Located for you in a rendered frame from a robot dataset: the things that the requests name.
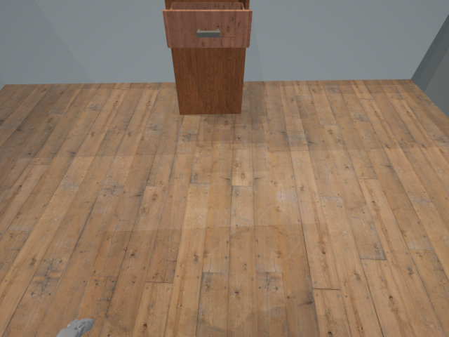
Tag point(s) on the left robot hand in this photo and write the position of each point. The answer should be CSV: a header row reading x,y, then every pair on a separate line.
x,y
76,328

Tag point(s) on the drawer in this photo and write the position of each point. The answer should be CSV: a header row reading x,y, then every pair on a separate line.
x,y
184,19

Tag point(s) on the handle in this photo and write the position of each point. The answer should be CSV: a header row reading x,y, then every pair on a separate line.
x,y
208,33

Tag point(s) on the cabinet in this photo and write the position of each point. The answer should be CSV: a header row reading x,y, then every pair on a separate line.
x,y
209,80

